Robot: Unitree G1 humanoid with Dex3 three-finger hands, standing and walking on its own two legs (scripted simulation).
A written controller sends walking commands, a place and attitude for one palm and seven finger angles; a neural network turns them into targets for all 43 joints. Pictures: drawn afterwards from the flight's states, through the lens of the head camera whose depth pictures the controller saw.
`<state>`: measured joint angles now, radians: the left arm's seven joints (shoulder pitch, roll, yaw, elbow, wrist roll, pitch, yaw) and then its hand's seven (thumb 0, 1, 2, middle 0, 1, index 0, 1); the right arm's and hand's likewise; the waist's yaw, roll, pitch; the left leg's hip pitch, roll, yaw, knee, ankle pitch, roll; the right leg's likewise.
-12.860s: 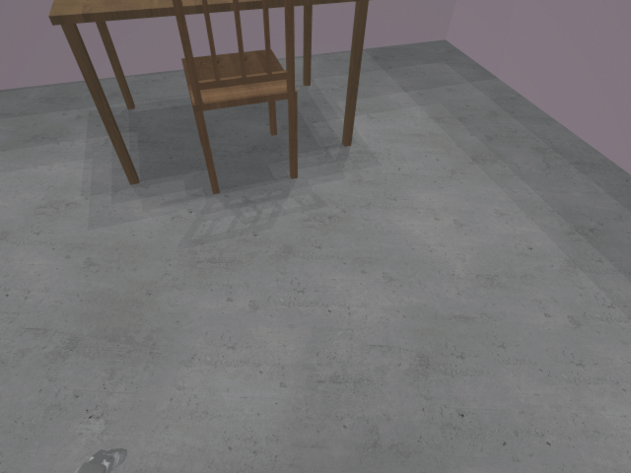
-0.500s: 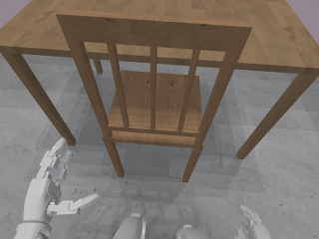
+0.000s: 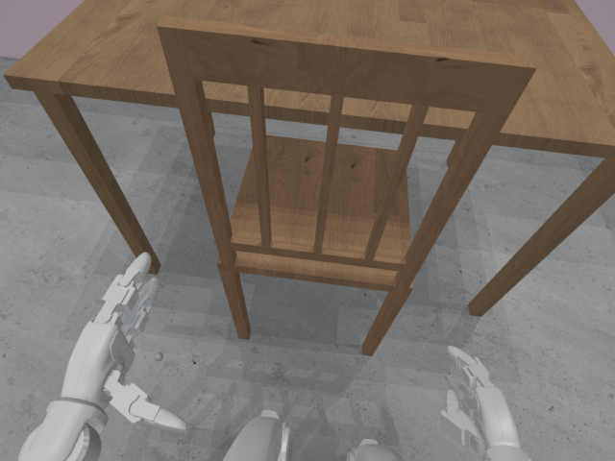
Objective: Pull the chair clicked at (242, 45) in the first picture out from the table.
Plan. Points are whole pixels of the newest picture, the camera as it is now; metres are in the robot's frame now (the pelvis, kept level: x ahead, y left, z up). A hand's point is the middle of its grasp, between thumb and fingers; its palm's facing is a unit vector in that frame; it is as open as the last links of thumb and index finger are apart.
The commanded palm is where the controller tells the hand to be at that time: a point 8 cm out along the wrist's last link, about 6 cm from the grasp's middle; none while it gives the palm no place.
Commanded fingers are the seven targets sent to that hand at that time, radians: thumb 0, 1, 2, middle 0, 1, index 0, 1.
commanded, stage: raise the hand toward the chair's back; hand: left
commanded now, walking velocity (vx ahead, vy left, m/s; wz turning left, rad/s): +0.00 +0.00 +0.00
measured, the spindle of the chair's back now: (325, 189) +0.51 +0.01 +0.03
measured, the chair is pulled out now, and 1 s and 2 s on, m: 0.00 0.00 0.00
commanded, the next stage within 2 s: aim the fingers beside a spindle in 0.68 s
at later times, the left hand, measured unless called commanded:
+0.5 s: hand (154, 333) +0.25 +0.20 +0.06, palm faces -0.01 -1.00 -0.07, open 16.9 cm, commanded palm +0.23 +0.25 +0.05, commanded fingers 0.00 -0.50 0.30 -0.06 -0.08 -0.06 -0.08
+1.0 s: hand (186, 332) +0.26 +0.17 +0.04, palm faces -0.07 -1.00 -0.04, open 17.0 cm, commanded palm +0.24 +0.23 +0.04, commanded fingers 0.00 -0.50 0.30 -0.06 -0.08 -0.06 -0.08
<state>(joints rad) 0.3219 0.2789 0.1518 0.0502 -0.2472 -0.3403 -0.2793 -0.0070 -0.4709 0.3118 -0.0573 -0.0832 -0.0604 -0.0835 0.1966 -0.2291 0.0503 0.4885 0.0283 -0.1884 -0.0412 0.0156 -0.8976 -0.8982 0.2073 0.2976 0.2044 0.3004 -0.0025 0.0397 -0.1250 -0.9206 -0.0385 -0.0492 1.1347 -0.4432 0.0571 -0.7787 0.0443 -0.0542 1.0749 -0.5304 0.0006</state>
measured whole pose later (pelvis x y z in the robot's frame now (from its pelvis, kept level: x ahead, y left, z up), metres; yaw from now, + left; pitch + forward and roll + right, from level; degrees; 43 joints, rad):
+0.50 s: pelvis +0.01 -0.01 +0.01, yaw +0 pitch +13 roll -4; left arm 0.30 0.29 0.22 0.08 -0.28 -0.39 -0.27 -0.01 -0.50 0.30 -0.06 -0.08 -0.06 -0.08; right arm 0.27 -0.26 0.02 0.54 0.03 -0.20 -0.04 0.02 -0.90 -0.90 0.21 0.30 0.20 0.30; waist -0.03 0.03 -0.13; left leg -0.88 -0.03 -0.05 1.09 -0.43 0.04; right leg -0.75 0.05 -0.05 1.04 -0.52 -0.01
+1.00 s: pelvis +0.00 -0.02 +0.00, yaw +0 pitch +14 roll -3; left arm 0.21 0.27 0.18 0.16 -0.28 -0.39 -0.32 -0.01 -0.50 0.30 -0.06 -0.08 -0.06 -0.08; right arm 0.23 -0.26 0.03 0.54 0.03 -0.22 -0.05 0.02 -0.90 -0.90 0.21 0.30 0.20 0.30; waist -0.02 0.04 -0.13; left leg -0.92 -0.02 -0.06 1.12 -0.44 0.02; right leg -0.80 0.06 -0.06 1.09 -0.54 -0.03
